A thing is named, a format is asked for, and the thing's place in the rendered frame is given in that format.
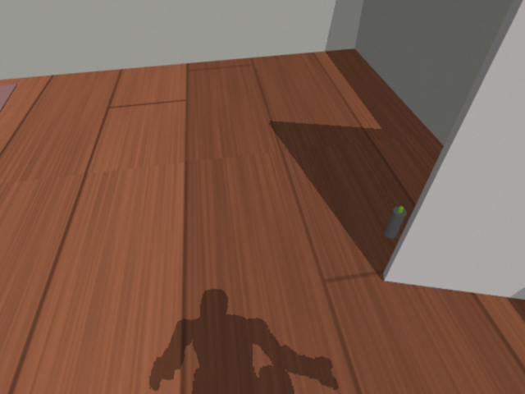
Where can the bottle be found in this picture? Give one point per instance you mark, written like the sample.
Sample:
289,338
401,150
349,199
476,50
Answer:
396,219

